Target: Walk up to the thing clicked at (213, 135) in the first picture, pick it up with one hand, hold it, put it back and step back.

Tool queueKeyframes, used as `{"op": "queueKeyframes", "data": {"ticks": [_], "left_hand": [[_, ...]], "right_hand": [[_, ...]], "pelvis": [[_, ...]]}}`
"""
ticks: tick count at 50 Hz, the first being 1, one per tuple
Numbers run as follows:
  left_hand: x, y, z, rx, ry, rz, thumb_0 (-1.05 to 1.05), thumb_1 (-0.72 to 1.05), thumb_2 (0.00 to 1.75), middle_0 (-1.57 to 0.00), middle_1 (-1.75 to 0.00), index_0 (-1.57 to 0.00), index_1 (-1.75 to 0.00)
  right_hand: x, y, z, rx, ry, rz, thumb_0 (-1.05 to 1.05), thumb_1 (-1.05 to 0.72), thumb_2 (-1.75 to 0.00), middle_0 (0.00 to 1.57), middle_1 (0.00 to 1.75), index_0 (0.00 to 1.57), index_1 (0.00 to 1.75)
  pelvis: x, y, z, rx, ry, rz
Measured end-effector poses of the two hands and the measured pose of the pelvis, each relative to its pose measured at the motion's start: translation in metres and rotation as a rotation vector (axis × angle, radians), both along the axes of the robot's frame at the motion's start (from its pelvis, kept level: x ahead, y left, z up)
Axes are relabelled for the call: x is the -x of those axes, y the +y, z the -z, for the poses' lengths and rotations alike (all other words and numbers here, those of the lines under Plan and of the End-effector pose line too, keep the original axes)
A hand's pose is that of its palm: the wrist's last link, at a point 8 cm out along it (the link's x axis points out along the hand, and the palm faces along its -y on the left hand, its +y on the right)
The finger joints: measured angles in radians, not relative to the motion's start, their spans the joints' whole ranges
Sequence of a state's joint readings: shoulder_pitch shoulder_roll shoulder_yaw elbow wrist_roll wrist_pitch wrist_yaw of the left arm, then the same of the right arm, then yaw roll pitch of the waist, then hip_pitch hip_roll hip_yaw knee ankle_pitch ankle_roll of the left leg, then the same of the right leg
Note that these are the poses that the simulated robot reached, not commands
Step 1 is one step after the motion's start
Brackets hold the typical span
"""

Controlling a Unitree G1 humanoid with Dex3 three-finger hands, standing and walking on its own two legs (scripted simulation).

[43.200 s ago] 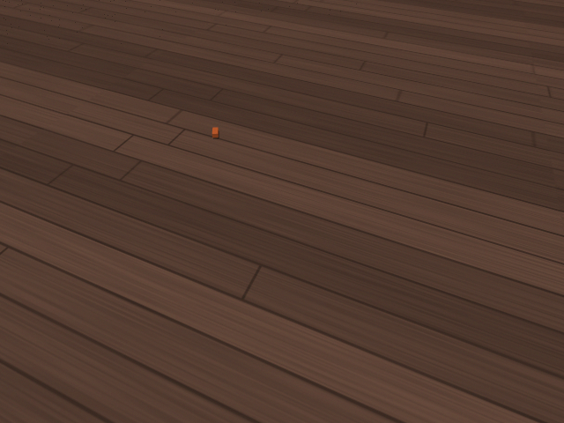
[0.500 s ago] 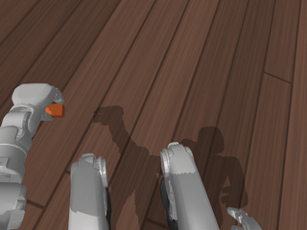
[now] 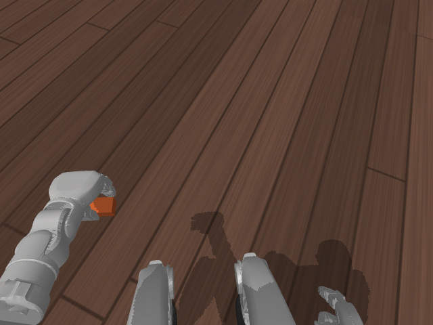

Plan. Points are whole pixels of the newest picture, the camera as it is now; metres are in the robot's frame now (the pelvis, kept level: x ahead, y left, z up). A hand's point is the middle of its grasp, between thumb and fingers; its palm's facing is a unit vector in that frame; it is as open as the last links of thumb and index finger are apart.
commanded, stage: lift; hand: left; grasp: from above
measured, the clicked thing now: (98, 207) +0.39 +0.23 -0.11
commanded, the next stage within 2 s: hold in 0.68 s
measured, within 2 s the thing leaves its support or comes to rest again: neither
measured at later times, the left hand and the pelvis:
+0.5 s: hand (70, 179) +0.37 +0.22 +0.06, palm faces -0.42 -0.04 -0.91, open 6.4 cm; pelvis +0.04 -0.01 +0.12, yaw +0 degrees
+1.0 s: hand (47, 158) +0.38 +0.23 +0.12, palm faces -0.44 -0.03 -0.90, open 6.4 cm; pelvis +0.07 +0.00 +0.16, yaw +0 degrees
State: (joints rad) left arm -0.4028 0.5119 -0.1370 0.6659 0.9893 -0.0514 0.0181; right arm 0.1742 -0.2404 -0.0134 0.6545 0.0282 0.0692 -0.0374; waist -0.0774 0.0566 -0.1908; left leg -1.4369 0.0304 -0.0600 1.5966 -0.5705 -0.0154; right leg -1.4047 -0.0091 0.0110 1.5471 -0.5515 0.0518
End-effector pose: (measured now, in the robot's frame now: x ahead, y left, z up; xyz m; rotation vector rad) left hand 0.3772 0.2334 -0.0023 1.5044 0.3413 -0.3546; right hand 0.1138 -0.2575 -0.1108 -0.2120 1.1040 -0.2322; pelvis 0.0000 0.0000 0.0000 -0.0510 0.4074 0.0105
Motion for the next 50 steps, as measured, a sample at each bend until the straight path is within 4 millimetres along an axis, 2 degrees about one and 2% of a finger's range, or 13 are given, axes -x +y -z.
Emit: {"op": "queueKeyframes", "data": {"ticks": [5,10,16,25,36,50], "left_hand": [[0.008,-0.007,-0.037,0.018,0.009,-0.001,-0.01,0.51,0.07,-1.05,-0.05,-1.07,-0.04],[0.013,-0.012,-0.062,0.018,0.016,0.004,-0.01,0.52,0.05,-1.06,-0.04,-1.08,-0.03],[0.012,-0.015,-0.085,0.004,0.006,0.000,-0.01,0.52,0.03,-1.07,-0.03,-1.08,-0.02],[-0.001,-0.015,-0.120,-0.002,-0.008,-0.026,-0.01,0.52,0.04,-1.06,-0.04,-1.08,-0.04],[-0.006,-0.008,-0.149,0.004,0.024,-0.027,-0.01,0.52,0.04,-1.06,-0.04,-1.08,-0.03],[-0.008,-0.005,-0.175,-0.005,0.011,0.002,-0.01,0.52,0.04,-1.06,-0.03,-1.08,-0.02]], "right_hand": [[-0.001,-0.004,-0.035,0.004,-0.027,0.017,0.01,-0.91,-0.90,0.20,0.30,0.20,0.30],[-0.001,-0.010,-0.063,0.010,-0.039,0.030,0.01,-0.92,-0.90,0.20,0.30,0.20,0.30],[-0.004,-0.015,-0.088,0.013,-0.037,0.034,0.01,-0.92,-0.90,0.20,0.30,0.20,0.30],[-0.012,-0.014,-0.120,0.003,-0.031,0.046,0.01,-0.92,-0.90,0.20,0.30,0.20,0.30],[-0.030,-0.008,-0.149,-0.006,-0.059,0.051,0.01,-0.92,-0.90,0.20,0.30,0.20,0.30],[-0.058,0.001,-0.166,-0.024,-0.098,0.030,0.01,-0.92,-0.90,0.20,0.30,0.20,0.30]], "pelvis": [[-0.007,-0.003,-0.035,-0.011,-0.054,0.002],[-0.014,-0.006,-0.063,-0.019,-0.092,0.005],[-0.024,-0.008,-0.089,-0.026,-0.131,0.005],[-0.040,-0.006,-0.122,-0.033,-0.183,0.010],[-0.057,-0.002,-0.149,-0.037,-0.232,0.014],[-0.068,0.002,-0.164,-0.040,-0.273,0.017]]}}
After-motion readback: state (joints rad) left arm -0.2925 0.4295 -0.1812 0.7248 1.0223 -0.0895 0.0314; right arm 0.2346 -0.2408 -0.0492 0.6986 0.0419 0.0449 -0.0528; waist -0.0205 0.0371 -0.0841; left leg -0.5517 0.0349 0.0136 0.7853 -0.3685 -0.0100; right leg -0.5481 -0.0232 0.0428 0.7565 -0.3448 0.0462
